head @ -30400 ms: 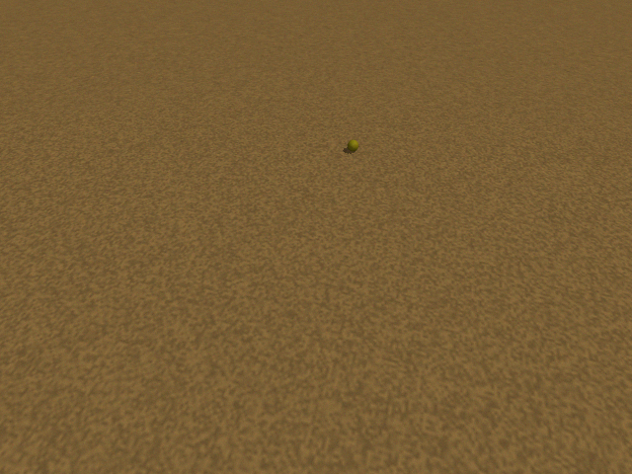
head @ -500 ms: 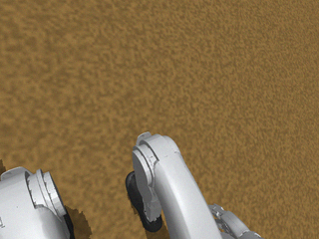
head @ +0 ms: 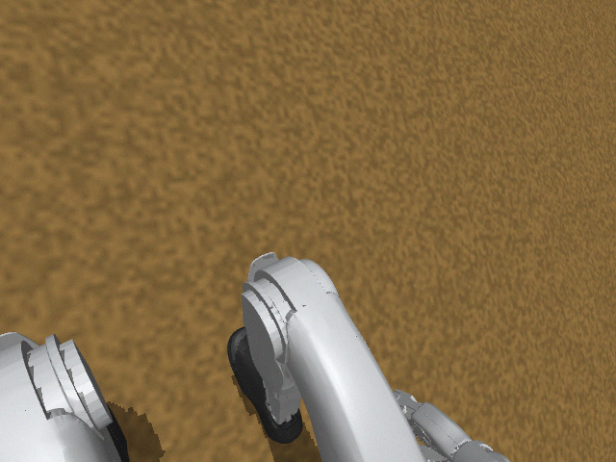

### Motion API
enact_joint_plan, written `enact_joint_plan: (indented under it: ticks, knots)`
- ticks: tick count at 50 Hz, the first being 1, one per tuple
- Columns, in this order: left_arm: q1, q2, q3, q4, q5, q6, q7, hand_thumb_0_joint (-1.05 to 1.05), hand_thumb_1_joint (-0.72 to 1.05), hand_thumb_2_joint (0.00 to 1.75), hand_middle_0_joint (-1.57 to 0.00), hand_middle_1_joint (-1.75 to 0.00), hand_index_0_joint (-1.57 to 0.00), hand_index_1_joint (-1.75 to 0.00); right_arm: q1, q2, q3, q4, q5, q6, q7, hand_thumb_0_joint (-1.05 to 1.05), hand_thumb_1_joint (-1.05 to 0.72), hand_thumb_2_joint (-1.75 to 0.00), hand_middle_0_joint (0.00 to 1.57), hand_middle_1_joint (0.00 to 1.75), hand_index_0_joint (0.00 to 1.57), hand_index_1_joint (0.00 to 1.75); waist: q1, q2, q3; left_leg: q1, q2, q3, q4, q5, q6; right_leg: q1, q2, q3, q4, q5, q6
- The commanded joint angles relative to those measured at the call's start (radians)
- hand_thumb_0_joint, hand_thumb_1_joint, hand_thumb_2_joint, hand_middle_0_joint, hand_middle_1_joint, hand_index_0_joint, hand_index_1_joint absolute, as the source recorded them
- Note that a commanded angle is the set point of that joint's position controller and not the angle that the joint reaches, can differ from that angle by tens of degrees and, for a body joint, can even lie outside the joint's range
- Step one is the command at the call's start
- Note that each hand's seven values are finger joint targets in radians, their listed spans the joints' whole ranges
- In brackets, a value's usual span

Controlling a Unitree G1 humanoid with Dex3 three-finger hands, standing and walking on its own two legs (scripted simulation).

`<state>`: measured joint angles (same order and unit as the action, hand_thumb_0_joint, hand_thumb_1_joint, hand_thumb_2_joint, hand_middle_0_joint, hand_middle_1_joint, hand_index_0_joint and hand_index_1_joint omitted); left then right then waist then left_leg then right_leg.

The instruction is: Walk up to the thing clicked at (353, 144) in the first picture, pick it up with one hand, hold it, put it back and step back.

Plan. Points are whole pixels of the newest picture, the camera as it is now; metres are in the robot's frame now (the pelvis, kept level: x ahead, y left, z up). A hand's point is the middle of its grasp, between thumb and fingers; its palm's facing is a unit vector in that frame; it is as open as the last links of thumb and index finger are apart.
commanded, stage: rest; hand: left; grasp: from above
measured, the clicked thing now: out of the picture +0.45 +0.35 -0.27
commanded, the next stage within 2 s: open in 0.40 s
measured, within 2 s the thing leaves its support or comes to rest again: rests again in 0.64 s
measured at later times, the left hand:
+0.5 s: hand out of the picture +0.44 +0.34 -0.24, palm faces -0.41 -0.18 -0.89, open 8.2 cm
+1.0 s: hand out of the picture +0.44 +0.35 -0.24, palm faces -0.41 -0.18 -0.89, open 12.2 cm
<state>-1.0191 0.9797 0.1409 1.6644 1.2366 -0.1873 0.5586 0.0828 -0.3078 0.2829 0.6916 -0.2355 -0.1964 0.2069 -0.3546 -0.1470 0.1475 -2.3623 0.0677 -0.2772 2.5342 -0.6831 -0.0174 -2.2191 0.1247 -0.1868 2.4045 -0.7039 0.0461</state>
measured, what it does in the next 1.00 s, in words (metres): stands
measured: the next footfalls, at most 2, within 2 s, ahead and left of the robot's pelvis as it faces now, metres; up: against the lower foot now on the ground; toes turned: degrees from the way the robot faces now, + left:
none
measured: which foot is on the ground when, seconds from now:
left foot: down 0.00-1.00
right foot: down 0.00-1.00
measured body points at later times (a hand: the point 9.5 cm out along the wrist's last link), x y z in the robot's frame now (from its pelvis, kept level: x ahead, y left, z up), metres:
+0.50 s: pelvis +0.00 +0.00 +0.00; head +0.26 +0.13 +0.33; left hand +0.45 +0.35 -0.19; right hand +0.07 -0.25 -0.06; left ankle +0.07 +0.14 -0.27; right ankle +0.10 -0.11 -0.27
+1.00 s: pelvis +0.00 +0.00 +0.00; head +0.26 +0.14 +0.33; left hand +0.46 +0.35 -0.19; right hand +0.06 -0.25 -0.06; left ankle +0.07 +0.14 -0.27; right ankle +0.10 -0.11 -0.27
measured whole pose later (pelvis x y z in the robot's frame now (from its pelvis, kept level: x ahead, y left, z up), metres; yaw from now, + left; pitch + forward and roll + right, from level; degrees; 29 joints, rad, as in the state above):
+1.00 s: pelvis +0.00 +0.00 +0.00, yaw -1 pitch +25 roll -14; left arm -1.04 1.05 0.11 1.69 1.22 -0.21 0.57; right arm 0.08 -0.34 0.34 0.66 -0.25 -0.23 0.22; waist -0.37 -0.18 0.18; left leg -2.34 0.07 -0.30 2.54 -0.68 -0.02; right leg -2.19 0.13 -0.21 2.39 -0.69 0.05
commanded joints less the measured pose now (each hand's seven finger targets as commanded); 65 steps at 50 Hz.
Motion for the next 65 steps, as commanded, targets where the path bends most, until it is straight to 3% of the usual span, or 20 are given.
enact_joint_plan:
  ticks: [1, 2, 9, 12, 13, 15, 18, 21, 25, 30, 31, 35, 46, 47, 52, 56, 59, 60, 61, 65]
  knots:
    - [-0.259, 0.299, 0.022, -0.122, 0.001, -0.005, 0.055, 0.00, 0.67, 0.64, -1.00, -0.64, -1.03, -0.61, 0.185, -0.323, -0.090, 0.001, -0.003, -0.005, -0.008, 0.00, -0.91, -0.90, 0.20, 0.30, 0.20, 0.30, -0.018, 0.535, -0.650, 0.513, 0.023, 0.119, -0.216, 0.200, 0.030, 0.342, 0.022, -0.093, -0.228, 0.303, -0.060]
    - [-0.272, 0.252, -0.012, -0.133, -0.011, -0.007, 0.053, 0.00, 0.66, 0.61, -1.00, -0.61, -1.03, -0.58, 0.177, -0.313, -0.083, -0.012, -0.001, -0.009, -0.005, 0.00, -0.91, -0.90, 0.20, 0.30, 0.20, 0.30, -0.020, 0.530, -0.641, 0.504, 0.024, 0.118, -0.214, 0.197, 0.031, 0.341, 0.023, -0.092, -0.236, 0.299, -0.058]
    - [-0.270, 0.257, -0.034, -0.097, -0.012, -0.012, 0.064, 0.00, 0.67, 0.61, -1.00, -0.62, -1.03, -0.59, 0.171, -0.323, -0.073, -0.004, -0.002, -0.024, 0.000, 0.00, -0.91, -0.90, 0.20, 0.30, 0.20, 0.30, -0.030, 0.538, -0.621, 0.513, 0.028, 0.107, -0.220, 0.174, 0.026, 0.329, 0.025, -0.102, -0.227, 0.276, -0.062]
    - [-0.278, 0.302, -0.003, -0.106, -0.013, -0.012, 0.072, 0.00, 0.69, 0.60, -1.03, -0.60, -1.05, -0.57, 0.167, -0.340, -0.070, -0.012, -0.006, -0.028, 0.002, 0.00, -0.91, -0.90, 0.20, 0.30, 0.20, 0.30, -0.030, 0.559, -0.620, 0.533, 0.030, 0.093, -0.235, 0.179, 0.018, 0.316, 0.022, -0.116, -0.215, 0.274, -0.064]
    - [-0.267, 0.260, -0.034, -0.096, -0.012, -0.009, 0.067, 0.00, 0.68, 0.61, -1.02, -0.59, -1.04, -0.57, 0.169, -0.336, -0.064, -0.011, -0.005, -0.027, 0.003, 0.00, -0.91, -0.90, 0.20, 0.30, 0.20, 0.30, -0.030, 0.546, -0.621, 0.538, 0.029, 0.093, -0.233, 0.192, 0.019, 0.322, 0.022, -0.116, -0.220, 0.286, -0.062]
    - [-0.268, 0.292, -0.009, -0.089, -0.010, -0.013, 0.078, 0.00, 0.69, 0.62, -1.02, -0.61, -1.04, -0.59, 0.154, -0.342, -0.067, -0.010, -0.004, -0.028, 0.000, 0.00, -0.90, -0.90, 0.20, 0.30, 0.20, 0.30, -0.032, 0.536, -0.618, 0.520, 0.030, 0.092, -0.231, 0.186, 0.021, 0.322, 0.025, -0.117, -0.221, 0.285, -0.062]
    - [-0.264, 0.263, -0.039, -0.081, -0.010, -0.011, 0.074, 0.00, 0.69, 0.63, -1.02, -0.61, -1.04, -0.59, 0.160, -0.336, -0.057, -0.021, -0.011, -0.034, 0.007, 0.00, -0.90, -0.90, 0.20, 0.30, 0.20, 0.30, -0.037, 0.540, -0.605, 0.524, 0.031, 0.098, -0.223, 0.204, 0.024, 0.341, 0.030, -0.111, -0.228, 0.308, -0.059]
    - [-0.250, 0.320, 0.006, -0.061, -0.015, -0.008, 0.076, 0.00, 0.70, 0.61, -1.02, -0.60, -1.05, -0.57, 0.175, -0.345, -0.059, -0.011, -0.009, -0.034, 0.007, 0.00, -0.91, -0.90, 0.20, 0.30, 0.20, 0.30, -0.033, 0.525, -0.600, 0.504, 0.031, 0.101, -0.218, 0.202, 0.026, 0.347, 0.027, -0.108, -0.230, 0.300, -0.057]
    - [-0.273, 0.288, -0.027, -0.079, -0.016, -0.015, 0.069, 0.00, 0.72, 0.61, -1.04, -0.61, -1.07, -0.58, 0.158, -0.342, -0.050, -0.027, -0.014, -0.037, 0.008, 0.00, -0.91, -0.90, 0.20, 0.30, 0.20, 0.30, -0.043, 0.547, -0.602, 0.524, 0.031, 0.092, -0.230, 0.200, 0.021, 0.345, 0.026, -0.116, -0.228, 0.295, -0.060]
    - [-0.276, 0.290, -0.041, -0.097, -0.022, -0.020, 0.061, 0.00, 0.32, 0.47, -0.64, -0.58, -0.67, -0.54, 0.153, -0.347, -0.050, -0.038, -0.010, -0.041, 0.006, 0.00, -0.90, -0.90, 0.20, 0.30, 0.20, 0.30, -0.037, 0.538, -0.602, 0.514, 0.033, 0.094, -0.223, 0.164, 0.024, 0.343, 0.031, -0.108, -0.237, 0.264, -0.060]
    - [-0.258, 0.322, -0.009, -0.071, -0.029, -0.020, 0.069, 0.00, 0.24, 0.47, -0.57, -0.60, -0.61, -0.56, 0.153, -0.354, -0.050, -0.025, -0.009, -0.040, 0.003, 0.00, -0.90, -0.90, 0.20, 0.30, 0.20, 0.30, -0.037, 0.513, -0.607, 0.504, 0.033, 0.090, -0.226, 0.155, 0.025, 0.351, 0.029, -0.115, -0.240, 0.263, -0.058]
    - [-0.254, 0.303, -0.030, -0.062, -0.026, -0.024, 0.066, 0.00, -0.06, 0.58, -0.44, -0.68, -0.47, -0.65, 0.154, -0.352, -0.050, -0.033, -0.005, -0.043, 0.005, 0.00, -0.90, -0.90, 0.20, 0.30, 0.20, 0.30, -0.042, 0.500, -0.585, 0.489, 0.033, 0.093, -0.217, 0.162, 0.028, 0.340, 0.033, -0.110, -0.240, 0.268, -0.056]
    - [-0.246, 0.334, -0.007, -0.084, -0.032, -0.021, 0.057, 0.00, -0.31, 0.79, -0.26, -0.83, -0.27, -0.82, 0.170, -0.357, -0.046, -0.026, -0.011, -0.034, 0.004, 0.00, -0.90, -0.90, 0.20, 0.30, 0.20, 0.30, -0.036, 0.537, -0.603, 0.534, 0.036, 0.077, -0.230, 0.205, 0.018, 0.344, 0.026, -0.123, -0.225, 0.299, -0.058]
    - [-0.276, 0.291, -0.044, -0.114, -0.031, -0.025, 0.050, 0.00, -0.32, 0.80, -0.26, -0.83, -0.26, -0.82, 0.156, -0.352, -0.044, -0.039, -0.010, -0.037, 0.006, 0.00, -0.90, -0.90, 0.20, 0.30, 0.20, 0.30, -0.045, 0.555, -0.600, 0.545, 0.035, 0.078, -0.234, 0.207, 0.014, 0.333, 0.027, -0.124, -0.220, 0.299, -0.060]
    - [-0.228, 0.331, -0.006, -0.066, -0.021, -0.022, 0.060, 0.00, -0.40, 0.86, -0.17, -0.91, -0.18, -0.90, 0.164, -0.351, -0.041, -0.025, -0.017, -0.026, 0.002, 0.00, -0.89, -0.90, 0.20, 0.30, 0.20, 0.30, -0.039, 0.545, -0.585, 0.516, 0.035, 0.087, -0.232, 0.191, 0.019, 0.358, 0.031, -0.119, -0.237, 0.296, -0.058]
    - [-0.259, 0.283, -0.055, -0.077, -0.026, -0.023, 0.054, 0.00, -0.45, 0.91, -0.13, -0.96, -0.13, -0.95, 0.148, -0.348, -0.037, -0.039, -0.018, -0.028, 0.003, 0.00, -0.89, -0.90, 0.20, 0.30, 0.20, 0.30, -0.050, 0.541, -0.566, 0.505, 0.035, 0.090, -0.228, 0.171, 0.022, 0.339, 0.032, -0.113, -0.241, 0.282, -0.058]
    - [-0.244, 0.321, -0.026, -0.065, -0.032, -0.023, 0.058, 0.00, -0.49, 0.95, -0.09, -0.98, -0.10, -0.98, 0.158, -0.362, -0.042, -0.036, -0.015, -0.028, -0.003, 0.00, -0.89, -0.90, 0.20, 0.30, 0.20, 0.30, -0.051, 0.502, -0.579, 0.500, 0.036, 0.083, -0.226, 0.158, 0.025, 0.349, 0.032, -0.117, -0.248, 0.270, -0.055]
    - [-0.273, 0.298, -0.054, -0.098, -0.027, -0.027, 0.056, 0.00, -0.49, 0.94, -0.09, -0.99, -0.10, -0.98, 0.158, -0.358, -0.038, -0.046, -0.013, -0.032, -0.001, 0.00, -0.89, -0.90, 0.20, 0.30, 0.20, 0.30, -0.052, 0.523, -0.573, 0.498, 0.033, 0.087, -0.231, 0.157, 0.024, 0.348, 0.029, -0.114, -0.245, 0.267, -0.057]
    - [-0.241, 0.329, -0.015, -0.063, -0.031, -0.026, 0.064, 0.00, -0.51, 0.96, -0.08, -0.99, -0.09, -0.99, 0.163, -0.359, -0.041, -0.033, -0.017, -0.028, -0.004, 0.00, -0.89, -0.90, 0.20, 0.30, 0.20, 0.30, -0.044, 0.512, -0.585, 0.506, 0.038, 0.083, -0.236, 0.159, 0.023, 0.366, 0.031, -0.112, -0.248, 0.269, -0.058]
    - [-0.253, 0.295, -0.043, -0.067, -0.027, -0.025, 0.057, 0.00, -0.51, 0.96, -0.07, -1.01, -0.08, -1.00, 0.153, -0.357, -0.039, -0.046, -0.015, -0.032, 0.001, 0.00, -0.89, -0.90, 0.20, 0.30, 0.20, 0.30, -0.054, 0.528, -0.564, 0.507, 0.036, 0.076, -0.240, 0.158, 0.020, 0.326, 0.029, -0.120, -0.237, 0.263, -0.059]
